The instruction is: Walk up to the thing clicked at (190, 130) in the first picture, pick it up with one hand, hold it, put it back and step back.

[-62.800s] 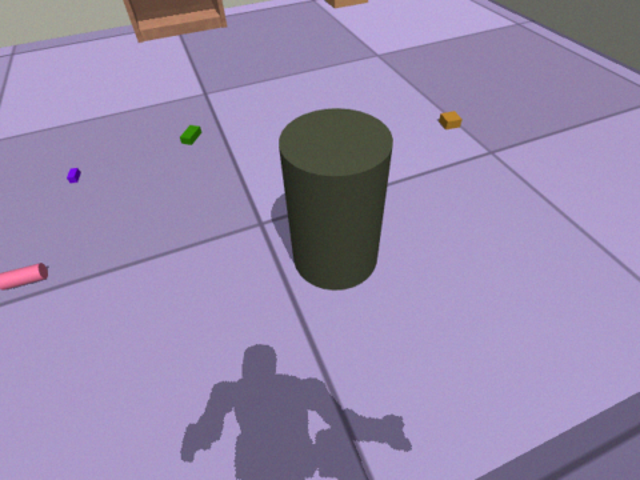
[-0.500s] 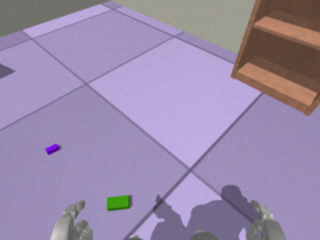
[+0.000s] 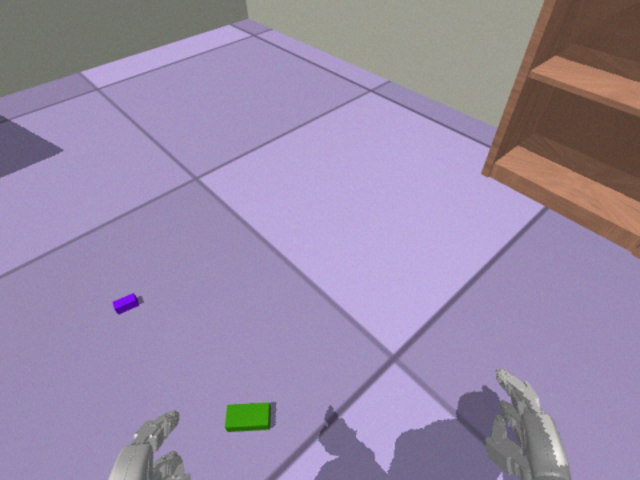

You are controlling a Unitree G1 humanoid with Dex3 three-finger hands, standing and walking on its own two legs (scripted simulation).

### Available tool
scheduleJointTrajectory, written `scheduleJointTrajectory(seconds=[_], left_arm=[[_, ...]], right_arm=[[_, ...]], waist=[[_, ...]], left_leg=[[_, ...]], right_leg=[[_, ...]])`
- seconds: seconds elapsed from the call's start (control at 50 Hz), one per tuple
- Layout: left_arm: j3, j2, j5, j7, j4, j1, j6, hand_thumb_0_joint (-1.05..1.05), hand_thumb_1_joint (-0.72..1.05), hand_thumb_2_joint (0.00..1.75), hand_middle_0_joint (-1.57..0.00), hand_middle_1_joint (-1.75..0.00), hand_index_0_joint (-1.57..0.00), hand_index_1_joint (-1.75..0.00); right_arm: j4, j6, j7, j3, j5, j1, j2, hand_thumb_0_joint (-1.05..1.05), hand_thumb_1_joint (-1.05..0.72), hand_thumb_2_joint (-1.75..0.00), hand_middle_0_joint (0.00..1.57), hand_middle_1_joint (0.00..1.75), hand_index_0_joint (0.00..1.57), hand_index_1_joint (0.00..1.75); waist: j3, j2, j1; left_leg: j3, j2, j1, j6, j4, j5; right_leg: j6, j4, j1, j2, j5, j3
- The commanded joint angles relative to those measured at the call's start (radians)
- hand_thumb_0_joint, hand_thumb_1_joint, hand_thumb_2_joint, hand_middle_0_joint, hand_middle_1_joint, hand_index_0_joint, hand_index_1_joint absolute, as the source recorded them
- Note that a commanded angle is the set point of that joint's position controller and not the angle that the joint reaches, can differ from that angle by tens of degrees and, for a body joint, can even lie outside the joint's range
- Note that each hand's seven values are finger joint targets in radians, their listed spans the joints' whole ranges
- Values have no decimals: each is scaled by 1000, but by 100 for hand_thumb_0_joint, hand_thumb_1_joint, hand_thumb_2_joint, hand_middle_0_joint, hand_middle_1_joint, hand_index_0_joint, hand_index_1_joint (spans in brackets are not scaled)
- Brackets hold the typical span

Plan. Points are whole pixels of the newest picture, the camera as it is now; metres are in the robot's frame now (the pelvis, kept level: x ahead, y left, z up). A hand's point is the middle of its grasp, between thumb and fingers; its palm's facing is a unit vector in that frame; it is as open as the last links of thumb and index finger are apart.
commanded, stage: home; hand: left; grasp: from above
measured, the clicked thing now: (248, 417) +0.44 +0.22 -0.69
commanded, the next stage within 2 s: stand in 1.60 s
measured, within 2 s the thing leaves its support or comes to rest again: neither
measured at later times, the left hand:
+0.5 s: hand out of the picture +0.16 +0.18 -0.04, palm faces +0.03 -0.98 -0.19, open 7.4 cm
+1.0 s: hand (189, 478) +0.16 +0.18 -0.04, palm faces +0.04 -0.98 -0.20, open 7.4 cm
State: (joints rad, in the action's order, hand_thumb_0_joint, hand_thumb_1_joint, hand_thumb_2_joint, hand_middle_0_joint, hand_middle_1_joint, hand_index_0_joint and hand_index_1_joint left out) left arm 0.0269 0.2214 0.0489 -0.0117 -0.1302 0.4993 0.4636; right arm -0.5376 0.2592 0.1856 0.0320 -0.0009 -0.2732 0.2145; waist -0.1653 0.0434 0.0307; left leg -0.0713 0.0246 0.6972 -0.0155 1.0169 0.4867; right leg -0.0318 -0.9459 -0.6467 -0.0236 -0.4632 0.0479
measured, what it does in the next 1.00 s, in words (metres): stands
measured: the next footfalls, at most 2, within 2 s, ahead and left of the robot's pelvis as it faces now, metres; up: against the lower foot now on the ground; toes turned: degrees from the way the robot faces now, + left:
none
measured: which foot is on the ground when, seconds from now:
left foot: down 0.00-1.00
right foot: down 0.00-1.00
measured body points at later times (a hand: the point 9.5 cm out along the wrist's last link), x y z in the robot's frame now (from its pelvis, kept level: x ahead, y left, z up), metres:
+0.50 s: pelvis +0.00 +0.00 +0.00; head +0.01 +0.00 +0.45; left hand +0.16 +0.23 -0.03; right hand +0.15 -0.25 -0.06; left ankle +0.01 +0.12 -0.68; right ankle +0.01 -0.14 -0.68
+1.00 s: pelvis +0.00 +0.00 +0.00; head +0.02 +0.00 +0.45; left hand +0.16 +0.23 -0.03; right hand +0.16 -0.25 -0.06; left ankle +0.01 +0.12 -0.68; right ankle +0.01 -0.14 -0.68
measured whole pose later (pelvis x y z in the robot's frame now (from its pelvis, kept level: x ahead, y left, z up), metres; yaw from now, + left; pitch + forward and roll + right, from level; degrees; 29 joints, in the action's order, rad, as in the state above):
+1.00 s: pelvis +0.00 +0.00 +0.00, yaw +0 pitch +10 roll -3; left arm 0.03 0.22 0.05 -0.02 -0.13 0.50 0.46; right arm -0.55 0.26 0.19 0.03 0.00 -0.29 0.21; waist -0.17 0.05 0.03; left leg -0.07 0.03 0.70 -0.02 1.02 0.49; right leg -0.03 -0.95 -0.65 -0.02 -0.47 0.04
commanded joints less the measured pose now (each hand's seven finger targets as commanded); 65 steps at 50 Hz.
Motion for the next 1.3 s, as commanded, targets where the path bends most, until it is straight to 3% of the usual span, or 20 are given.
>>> scheduleJointTrajectory(seconds=[0.0, 0.1, 0.2, 0.26, 0.4, 0.42, 0.5, 0.56, 0.72, 0.74, 0.84, 0.86, 0.94, 1.04, 1.08, 1.16, 1.22, 1.28], left_arm=[[61, 99, -8, -11, -186, -35, -51, 0, 90, 90, -20, -30, -20, -30], [66, 97, -3, -13, -186, -18, -49, 0, 90, 90, -20, -30, -20, -30], [71, 100, -4, -12, -174, -26, -48, 0, 90, 90, -20, -30, -20, -30], [66, 101, -2, -11, -194, -29, -48, 0, 90, 90, -20, -30, -20, -30], [71, 104, -3, -11, -192, -31, -48, 0, 90, 90, -20, -30, -20, -30], [64, 99, -1, -10, -199, -37, -49, 0, 90, 90, -20, -30, -20, -30], [69, 99, -4, -11, -194, -23, -48, 0, 90, 90, -20, -30, -20, -30], [62, 100, -6, -10, -190, -37, -48, 0, 90, 90, -20, -30, -20, -30], [61, 99, -6, -9, -196, -37, -50, 0, 90, 90, -20, -30, -20, -30], [76, 112, -5, -11, -212, -37, -51, 0, 90, 90, -20, -30, -20, -30], [59, 103, -3, -10, -197, -34, -52, 0, 90, 90, -20, -30, -20, -30], [81, 126, -3, -14, -226, -49, -55, 0, 90, 90, -20, -30, -20, -30], [51, 82, -4, -11, -175, -14, -45, 0, 90, 90, -20, -30, -20, -30], [75, 122, -6, -13, -223, -36, -52, 0, 90, 90, -20, -30, -20, -30], [57, 97, -4, -11, -194, -21, -52, 0, 90, 90, -20, -30, -20, -30], [77, 121, -4, -16, -223, -28, -54, 0, 90, 90, -20, -30, -20, -30], [53, 99, -4, -14, -197, -14, -50, 0, 90, 90, -20, -30, -20, -30], [63, 122, -4, -15, -218, -30, -50, 0, 90, 90, -20, -30, -20, -30]], right_arm=[[143, 54, 10, -53, 0, 58, 129, 0, -90, -90, 20, 30, 20, 30], [147, 56, 13, -54, -3, 56, 126, 0, -90, -90, 20, 30, 20, 30], [147, 58, 14, -53, -1, 59, 126, 0, -90, -90, 20, 30, 20, 30], [145, 59, 15, -56, -3, 55, 129, 0, -90, -90, 20, 30, 20, 30], [144, 62, 16, -53, -4, 58, 125, 0, -90, -90, 20, 30, 20, 30], [146, 62, 17, -54, -4, 56, 128, 0, -90, -90, 20, 30, 20, 30], [146, 63, 17, -57, -4, 50, 127, 0, -90, -90, 20, 30, 20, 30], [146, 63, 18, -54, -3, 60, 124, 0, -90, -90, 20, 30, 20, 30], [146, 64, 18, -55, -4, 56, 122, 0, -90, -90, 20, 30, 20, 30], [146, 63, 19, -57, -4, 53, 124, 0, -90, -90, 20, 30, 20, 30], [145, 60, 20, -55, -5, 54, 125, 0, -90, -90, 20, 30, 20, 30], [142, 58, 19, -56, -5, 48, 124, 0, -90, -90, 20, 30, 20, 30], [143, 60, 19, -54, -4, 54, 123, 0, -90, -90, 20, 30, 20, 30], [137, 55, 17, -58, -4, 49, 126, 0, -90, -90, 20, 30, 20, 30], [140, 54, 16, -56, -4, 48, 123, 0, -90, -90, 20, 30, 20, 30], [140, 50, 16, -59, -4, 47, 125, 0, -90, -90, 20, 30, 20, 30], [143, 46, 14, -58, -5, 46, 126, 0, -90, -90, 20, 30, 20, 30], [150, 43, 12, -58, -5, 53, 131, 0, -90, -90, 20, 30, 20, 30]], waist=[[-62, 15, 14], [-79, -7, 4], [-53, -2, 6], [-78, -2, 6], [-49, 5, -1], [-62, 4, 9], [-76, 4, 4], [-46, -11, 10], [-54, 7, 4], [-68, 8, 1], [-71, -12, 12], [-82, -5, 2], [-66, -19, 11], [-84, 4, 2], [-72, 0, 10], [-87, 9, -2], [-70, 9, 7], [-58, 8, 6]], left_leg=[[19, -23, -112, 20, -188, -218], [21, -26, -106, 22, -178, -232], [23, -23, -93, 22, -192, -166], [24, -24, -104, 22, -183, -197], [23, -23, -82, 22, -194, -136], [23, -22, -92, 23, -192, -141], [28, -22, -99, 22, -183, -173], [28, -26, -77, 25, -183, -132], [23, -23, -83, 22, -184, -156], [28, -24, -89, 23, -179, -163], [27, -24, -95, 26, -169, -200], [30, -25, -94, 26, -166, -202], [33, -25, -93, 26, -168, -191], [28, -22, -104, 24, -170, -218], [28, -23, -100, 24, -169, -213], [28, -22, -103, 23, -163, -239], [24, -19, -101, 21, -170, -235], [25, -18, -93, 23, -172, -215]], right_leg=[[32, 149, 42, 50, 178, 33], [31, 150, 59, 47, 195, 29], [29, 159, 37, 47, 138, 27], [28, 155, 47, 47, 166, 26], [28, 162, 29, 46, 113, 24], [28, 159, 30, 47, 118, 22], [29, 153, 37, 46, 143, 19], [25, 168, 26, 43, 113, 17], [28, 153, 27, 45, 130, 19], [28, 153, 38, 43, 136, 19], [26, 151, 43, 44, 172, 19], [27, 154, 50, 42, 176, 16], [26, 157, 40, 41, 166, 15], [29, 145, 51, 43, 184, 21], [29, 145, 45, 44, 182, 21], [30, 141, 59, 42, 206, 22], [32, 137, 44, 45, 197, 24], [30, 144, 38, 45, 183, 26]])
